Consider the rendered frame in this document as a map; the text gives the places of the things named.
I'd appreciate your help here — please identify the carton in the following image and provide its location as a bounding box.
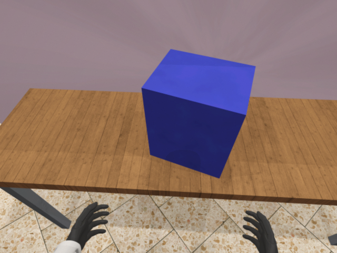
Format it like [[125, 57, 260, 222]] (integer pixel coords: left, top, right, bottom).
[[142, 49, 256, 178]]

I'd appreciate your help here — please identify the robot right hand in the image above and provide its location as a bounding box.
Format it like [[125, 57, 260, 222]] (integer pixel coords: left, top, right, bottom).
[[242, 210, 279, 253]]

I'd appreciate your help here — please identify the robot left hand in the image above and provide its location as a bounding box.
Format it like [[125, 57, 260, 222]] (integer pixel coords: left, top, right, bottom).
[[67, 202, 110, 251]]

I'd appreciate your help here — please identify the robot left forearm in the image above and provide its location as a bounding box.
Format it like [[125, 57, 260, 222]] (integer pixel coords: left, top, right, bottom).
[[53, 240, 82, 253]]

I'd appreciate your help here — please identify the table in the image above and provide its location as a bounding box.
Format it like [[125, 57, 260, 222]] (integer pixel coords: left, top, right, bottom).
[[0, 88, 337, 246]]

